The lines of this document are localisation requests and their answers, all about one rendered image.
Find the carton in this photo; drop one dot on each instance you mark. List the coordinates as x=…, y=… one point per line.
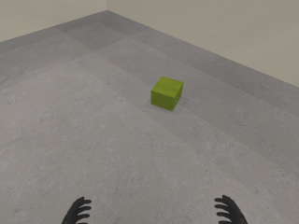
x=166, y=93

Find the left robot hand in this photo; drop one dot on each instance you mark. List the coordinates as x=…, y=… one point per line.
x=72, y=215

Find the right robot hand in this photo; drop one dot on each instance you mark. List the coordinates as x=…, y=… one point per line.
x=234, y=214

